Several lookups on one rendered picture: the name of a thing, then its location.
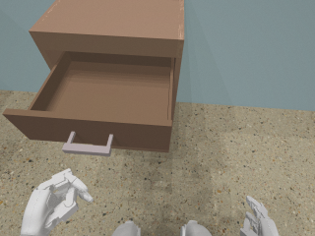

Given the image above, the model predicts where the left robot hand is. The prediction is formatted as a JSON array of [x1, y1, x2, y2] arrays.
[[20, 168, 94, 236]]

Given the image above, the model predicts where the robot thigh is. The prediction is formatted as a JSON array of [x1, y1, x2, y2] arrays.
[[111, 223, 141, 236], [180, 223, 212, 236]]

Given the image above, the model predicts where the drawer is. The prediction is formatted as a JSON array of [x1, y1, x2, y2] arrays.
[[2, 51, 174, 150]]

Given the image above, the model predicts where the right robot thigh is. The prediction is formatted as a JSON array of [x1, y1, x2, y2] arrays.
[[180, 223, 212, 236]]

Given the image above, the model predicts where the right robot hand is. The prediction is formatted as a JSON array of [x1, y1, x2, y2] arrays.
[[240, 196, 280, 236]]

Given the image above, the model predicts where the left robot thigh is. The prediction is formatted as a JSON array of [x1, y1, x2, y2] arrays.
[[111, 223, 141, 236]]

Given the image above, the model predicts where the handle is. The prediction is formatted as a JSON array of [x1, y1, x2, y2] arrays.
[[62, 131, 114, 157]]

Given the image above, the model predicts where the cabinet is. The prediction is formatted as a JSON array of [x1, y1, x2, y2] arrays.
[[29, 0, 185, 153]]

